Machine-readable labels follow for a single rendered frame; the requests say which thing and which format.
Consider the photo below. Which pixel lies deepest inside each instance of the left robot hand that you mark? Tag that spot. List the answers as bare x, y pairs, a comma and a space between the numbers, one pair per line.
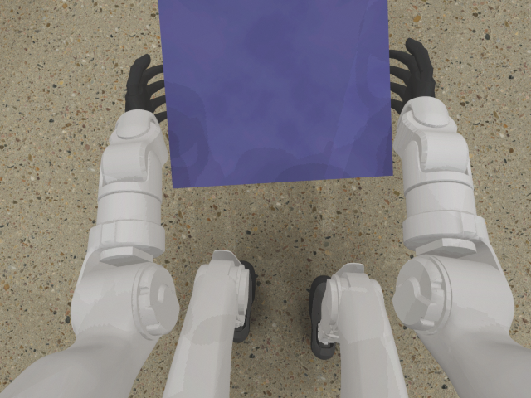
139, 93

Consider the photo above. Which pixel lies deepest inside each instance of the right robot hand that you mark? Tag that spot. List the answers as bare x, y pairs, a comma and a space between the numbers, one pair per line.
418, 78

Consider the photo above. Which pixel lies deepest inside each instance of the robot right upper arm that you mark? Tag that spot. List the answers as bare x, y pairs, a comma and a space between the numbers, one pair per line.
462, 311

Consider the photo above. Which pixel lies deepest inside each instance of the right robot forearm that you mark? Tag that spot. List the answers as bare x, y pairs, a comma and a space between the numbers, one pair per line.
438, 186

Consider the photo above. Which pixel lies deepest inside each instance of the left robot shin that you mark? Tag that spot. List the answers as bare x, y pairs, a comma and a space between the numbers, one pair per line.
221, 255

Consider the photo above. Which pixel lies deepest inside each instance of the carton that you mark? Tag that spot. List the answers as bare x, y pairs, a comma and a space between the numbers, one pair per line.
261, 91

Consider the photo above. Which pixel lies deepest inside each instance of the right robot shin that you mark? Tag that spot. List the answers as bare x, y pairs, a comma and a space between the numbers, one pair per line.
325, 331

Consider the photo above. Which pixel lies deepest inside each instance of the left robot forearm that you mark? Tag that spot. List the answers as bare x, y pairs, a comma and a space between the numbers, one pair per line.
128, 229

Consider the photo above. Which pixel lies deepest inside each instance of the robot shin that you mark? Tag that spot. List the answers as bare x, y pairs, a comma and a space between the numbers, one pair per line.
221, 255
325, 331

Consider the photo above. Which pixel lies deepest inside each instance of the robot left upper arm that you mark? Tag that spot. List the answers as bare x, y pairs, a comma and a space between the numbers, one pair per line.
118, 315

